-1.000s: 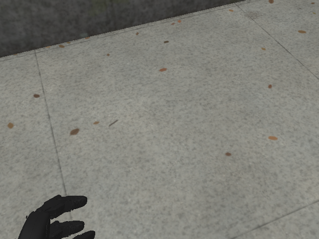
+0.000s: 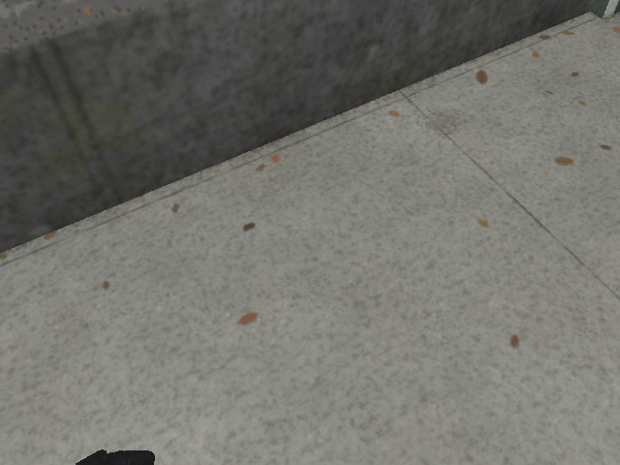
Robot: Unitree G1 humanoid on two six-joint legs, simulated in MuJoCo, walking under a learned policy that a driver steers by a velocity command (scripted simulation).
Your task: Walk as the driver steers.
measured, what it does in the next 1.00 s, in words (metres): steps on the spot, turning left: left foot, then right foot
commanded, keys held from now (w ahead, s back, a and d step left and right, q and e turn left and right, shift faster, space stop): q+shift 0.92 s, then shift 0.02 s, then e+shift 0.06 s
